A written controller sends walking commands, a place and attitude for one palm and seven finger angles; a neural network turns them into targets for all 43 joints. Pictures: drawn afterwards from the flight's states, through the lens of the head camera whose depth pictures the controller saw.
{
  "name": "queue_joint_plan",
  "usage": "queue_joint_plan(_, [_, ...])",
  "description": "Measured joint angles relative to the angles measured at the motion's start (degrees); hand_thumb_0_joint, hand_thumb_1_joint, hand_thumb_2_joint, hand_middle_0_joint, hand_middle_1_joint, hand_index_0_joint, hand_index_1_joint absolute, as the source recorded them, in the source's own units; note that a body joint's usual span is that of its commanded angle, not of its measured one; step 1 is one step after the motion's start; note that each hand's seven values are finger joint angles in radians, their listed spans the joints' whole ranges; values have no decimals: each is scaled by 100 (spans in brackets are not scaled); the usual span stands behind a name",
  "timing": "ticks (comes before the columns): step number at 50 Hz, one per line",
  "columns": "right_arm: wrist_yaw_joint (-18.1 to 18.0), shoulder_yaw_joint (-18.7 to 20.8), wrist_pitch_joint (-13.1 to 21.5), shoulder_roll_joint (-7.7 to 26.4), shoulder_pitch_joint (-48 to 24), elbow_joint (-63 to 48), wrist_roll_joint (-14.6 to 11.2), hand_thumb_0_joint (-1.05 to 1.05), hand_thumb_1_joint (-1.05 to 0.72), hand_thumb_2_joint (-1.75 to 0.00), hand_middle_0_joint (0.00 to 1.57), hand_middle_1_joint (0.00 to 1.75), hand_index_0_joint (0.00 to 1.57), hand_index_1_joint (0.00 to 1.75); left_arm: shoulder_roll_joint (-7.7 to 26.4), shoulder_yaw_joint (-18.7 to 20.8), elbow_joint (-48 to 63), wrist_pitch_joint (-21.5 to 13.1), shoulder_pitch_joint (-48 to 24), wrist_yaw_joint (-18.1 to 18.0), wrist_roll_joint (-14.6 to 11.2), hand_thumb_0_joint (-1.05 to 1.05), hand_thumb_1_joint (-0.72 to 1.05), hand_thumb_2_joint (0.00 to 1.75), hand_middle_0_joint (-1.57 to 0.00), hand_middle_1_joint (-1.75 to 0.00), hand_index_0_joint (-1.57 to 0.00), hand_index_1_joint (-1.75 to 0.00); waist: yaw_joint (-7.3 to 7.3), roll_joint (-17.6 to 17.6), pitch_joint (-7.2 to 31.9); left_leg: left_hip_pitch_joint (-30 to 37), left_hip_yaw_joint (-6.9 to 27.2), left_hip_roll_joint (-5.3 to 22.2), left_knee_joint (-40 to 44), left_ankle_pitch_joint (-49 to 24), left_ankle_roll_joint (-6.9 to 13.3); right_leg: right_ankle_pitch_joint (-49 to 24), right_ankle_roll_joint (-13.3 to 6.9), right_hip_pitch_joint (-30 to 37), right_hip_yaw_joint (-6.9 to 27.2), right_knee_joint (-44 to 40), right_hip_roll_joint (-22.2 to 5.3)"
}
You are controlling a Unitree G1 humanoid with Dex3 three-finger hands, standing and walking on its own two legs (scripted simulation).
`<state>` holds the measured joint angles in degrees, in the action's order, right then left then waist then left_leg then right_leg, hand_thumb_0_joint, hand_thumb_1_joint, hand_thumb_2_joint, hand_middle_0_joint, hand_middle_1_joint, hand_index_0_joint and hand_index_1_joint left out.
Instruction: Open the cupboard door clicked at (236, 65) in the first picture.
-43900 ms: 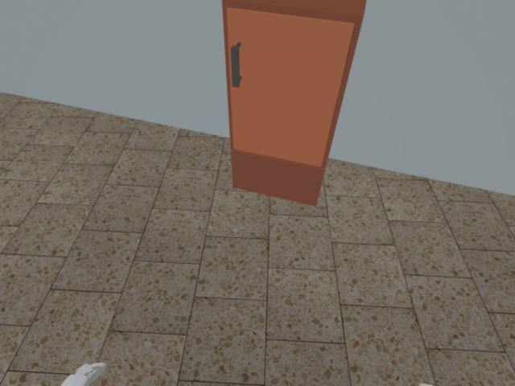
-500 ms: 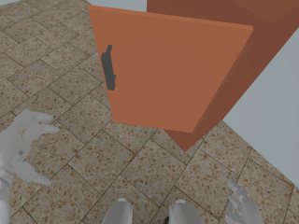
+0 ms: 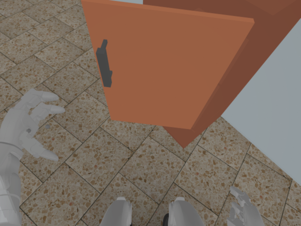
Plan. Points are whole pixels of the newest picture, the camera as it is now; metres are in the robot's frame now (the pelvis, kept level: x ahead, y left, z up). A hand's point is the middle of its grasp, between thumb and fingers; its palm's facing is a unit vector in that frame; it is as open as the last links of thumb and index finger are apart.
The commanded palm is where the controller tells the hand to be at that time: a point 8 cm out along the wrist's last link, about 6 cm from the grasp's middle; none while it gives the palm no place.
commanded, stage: move the hooked fingers beside the handle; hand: left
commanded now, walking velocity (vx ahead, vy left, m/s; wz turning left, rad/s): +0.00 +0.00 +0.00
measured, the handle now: (106, 64) +0.56 +0.16 +0.04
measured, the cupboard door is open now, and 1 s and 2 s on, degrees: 44 44 44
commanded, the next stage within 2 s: none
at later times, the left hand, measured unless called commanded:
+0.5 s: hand (60, 102) +0.41 +0.25 +0.05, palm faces -0.07 -1.00 -0.04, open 14.0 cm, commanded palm +0.39 +0.30 +0.05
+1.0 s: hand (73, 83) +0.48 +0.24 +0.04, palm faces -0.09 -1.00 -0.01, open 14.0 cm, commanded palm +0.47 +0.28 +0.04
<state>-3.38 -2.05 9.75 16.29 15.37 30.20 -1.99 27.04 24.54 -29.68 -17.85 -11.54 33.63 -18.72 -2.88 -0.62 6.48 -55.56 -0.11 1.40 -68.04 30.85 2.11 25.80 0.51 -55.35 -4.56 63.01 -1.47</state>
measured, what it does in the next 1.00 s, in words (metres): stands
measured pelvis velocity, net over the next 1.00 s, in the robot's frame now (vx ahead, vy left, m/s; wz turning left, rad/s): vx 0.00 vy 0.00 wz -0.03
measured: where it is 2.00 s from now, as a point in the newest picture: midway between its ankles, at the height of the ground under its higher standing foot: outside the picture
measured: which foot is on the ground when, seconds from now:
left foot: down 0.00-1.00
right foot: down 0.00-1.00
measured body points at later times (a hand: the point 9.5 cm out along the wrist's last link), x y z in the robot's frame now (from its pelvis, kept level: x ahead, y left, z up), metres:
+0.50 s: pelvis +0.00 -0.01 +0.00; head +0.12 +0.02 +0.43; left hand +0.40 +0.31 +0.05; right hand +0.11 -0.28 -0.10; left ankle +0.02 +0.09 -0.65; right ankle +0.04 -0.13 -0.65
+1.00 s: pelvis +0.00 +0.00 -0.01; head +0.14 +0.03 +0.41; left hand +0.48 +0.29 +0.04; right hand +0.04 -0.27 -0.12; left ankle +0.02 +0.09 -0.65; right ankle +0.04 -0.13 -0.65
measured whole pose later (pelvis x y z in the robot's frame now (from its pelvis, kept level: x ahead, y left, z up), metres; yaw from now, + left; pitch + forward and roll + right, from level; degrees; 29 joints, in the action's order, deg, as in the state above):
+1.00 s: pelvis +0.00 +0.00 -0.01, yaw -2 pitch +24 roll -4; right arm -1.6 -2.8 0.4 16.4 19.2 34.3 -0.7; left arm 35.2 26.8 -62.6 -21.3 -45.2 29.1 -8.6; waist -8.5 -0.6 6.1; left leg -64.1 -0.5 2.3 -71.3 31.3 2.4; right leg 25.4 0.6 -64.0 -4.0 65.5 -0.6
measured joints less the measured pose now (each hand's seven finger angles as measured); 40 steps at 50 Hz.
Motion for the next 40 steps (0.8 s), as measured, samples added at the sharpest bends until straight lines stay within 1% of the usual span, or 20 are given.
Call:
queue_joint_plan(6, [43, 19, -119, 10, 166, 16, -2, 1, -91, -90, 20, 30, 20, 30, 22, 39, -249, -12, -199, -172, 39, -1, -50, 31, -30, -120, -30, -120, -40, -15, 35, 12, -51, 6, 96, -22, 1, -18, 2, -24, 50, -58, 10])
queue_joint_plan(12, [65, 44, -225, 26, 218, 130, 15, 1, -91, -90, 20, 30, 20, 30, -58, -71, -516, -152, -466, -230, 161, -1, -50, 31, -30, -120, -30, -120, -51, -26, 56, -17, -59, 6, 104, -18, -7, -5, -5, -68, 60, -45, 10])
queue_joint_plan(16, [61, 27, -312, 10, 168, 180, 28, 1, -91, -90, 20, 30, 20, 30, -24, -1, -878, -214, -779, -272, 270, -1, -50, 31, -30, -120, -30, -120, -106, 11, 33, -63, -63, 20, 67, -8, -20, 9, -23, -129, 65, 8, 23])
queue_joint_plan(23, [61, 4, -418, 2, 136, 224, 44, 1, -91, -90, 20, 30, 20, 30, 235, 190, -1546, -351, -1432, -248, 419, -1, -50, 31, -30, -120, -30, -120, -178, 54, -1, -209, -36, 65, -33, 16, -49, 19, -57, -271, 42, 90, 65])
queue_joint_plan(32, [100, 8, -588, 50, 190, 301, 51, 1, -91, -90, 20, 30, 20, 30, 503, 212, -2368, -347, -2200, -112, 561, -1, -50, 31, -30, -120, -30, -120, -263, 44, 13, -462, -26, 86, -156, 39, -42, 19, -56, -514, 35, 180, 84])
queue_joint_plan(38, [127, 4, -701, 44, 232, 337, 82, 1, -91, -90, 20, 30, 20, 30, 640, 344, -2668, -477, -2589, -178, 715, -1, -50, 31, -30, -120, -30, -120, -366, 61, -33, -647, -25, 110, -279, 68, -27, 17, -43, -687, 39, 261, 106])
queue_joint_plan(40, [142, 10, -738, 38, 259, 359, 93, 1, -91, -90, 20, 30, 20, 30, 667, 331, -2673, -516, -2684, -217, 761, -1, -50, 31, -30, -120, -30, -120, -394, 50, -46, -692, -21, 109, -299, 70, -21, 10, -36, -722, 35, 264, 105])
